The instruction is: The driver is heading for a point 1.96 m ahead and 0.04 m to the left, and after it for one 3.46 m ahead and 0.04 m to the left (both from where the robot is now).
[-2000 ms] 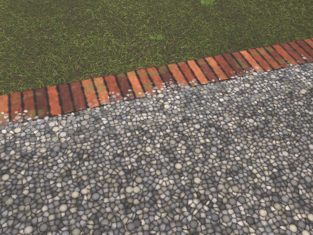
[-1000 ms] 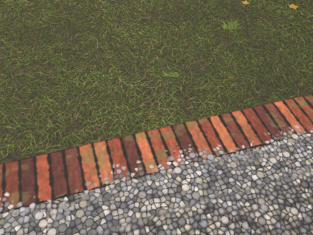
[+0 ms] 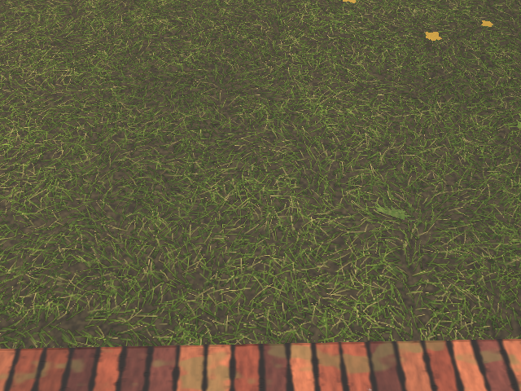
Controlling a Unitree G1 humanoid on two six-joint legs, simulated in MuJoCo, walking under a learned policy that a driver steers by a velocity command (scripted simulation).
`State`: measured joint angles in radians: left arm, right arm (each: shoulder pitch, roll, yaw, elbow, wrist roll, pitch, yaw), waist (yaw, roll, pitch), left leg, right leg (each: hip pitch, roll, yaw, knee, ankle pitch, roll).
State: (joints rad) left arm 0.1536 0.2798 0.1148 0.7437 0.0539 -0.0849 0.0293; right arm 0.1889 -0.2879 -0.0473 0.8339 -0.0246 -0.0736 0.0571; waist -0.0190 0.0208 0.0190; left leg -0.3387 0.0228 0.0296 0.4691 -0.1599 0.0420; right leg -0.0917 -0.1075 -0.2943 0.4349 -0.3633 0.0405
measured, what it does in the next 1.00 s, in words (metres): walks ahead: right foot, then left foot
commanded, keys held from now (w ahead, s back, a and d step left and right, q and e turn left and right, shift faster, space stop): q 0.14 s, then no key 0.02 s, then w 0.84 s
